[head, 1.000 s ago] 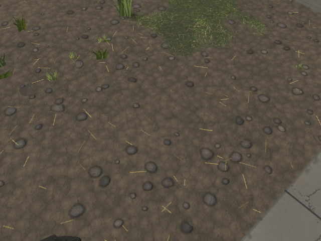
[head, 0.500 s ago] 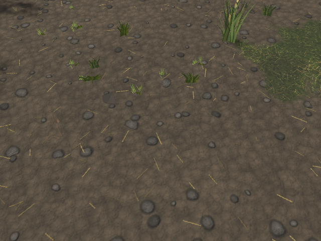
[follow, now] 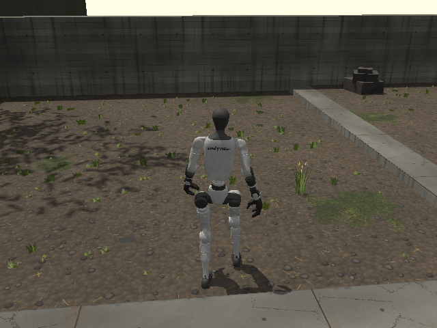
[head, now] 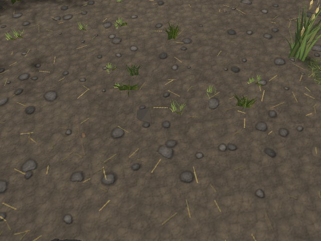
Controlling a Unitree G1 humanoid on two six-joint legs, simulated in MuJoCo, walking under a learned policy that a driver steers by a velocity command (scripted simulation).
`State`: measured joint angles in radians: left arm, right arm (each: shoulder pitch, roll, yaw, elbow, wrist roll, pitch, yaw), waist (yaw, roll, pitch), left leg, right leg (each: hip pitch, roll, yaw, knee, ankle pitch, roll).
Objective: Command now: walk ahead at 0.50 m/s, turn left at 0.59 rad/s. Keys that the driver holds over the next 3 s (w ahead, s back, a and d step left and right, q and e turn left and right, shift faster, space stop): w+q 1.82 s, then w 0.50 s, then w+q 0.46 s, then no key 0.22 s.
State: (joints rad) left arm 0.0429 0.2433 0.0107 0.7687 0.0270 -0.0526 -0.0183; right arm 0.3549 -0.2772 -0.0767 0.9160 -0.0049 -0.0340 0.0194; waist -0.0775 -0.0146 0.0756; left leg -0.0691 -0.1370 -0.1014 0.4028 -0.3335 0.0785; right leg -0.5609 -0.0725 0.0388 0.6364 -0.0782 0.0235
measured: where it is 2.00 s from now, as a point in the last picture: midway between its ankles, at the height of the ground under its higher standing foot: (41, 152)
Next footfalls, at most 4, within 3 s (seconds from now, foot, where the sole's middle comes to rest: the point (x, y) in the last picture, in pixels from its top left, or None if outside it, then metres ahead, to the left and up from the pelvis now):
0.06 right None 0.20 -0.13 -0.77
0.58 left None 0.40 0.14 -0.77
1.10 right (121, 170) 0.77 0.17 -0.77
1.62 left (44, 176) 0.77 0.52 -0.77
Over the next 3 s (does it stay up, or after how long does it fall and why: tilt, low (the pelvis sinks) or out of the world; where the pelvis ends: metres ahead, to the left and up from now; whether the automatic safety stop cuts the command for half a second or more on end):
stays up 0.97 1.06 0.01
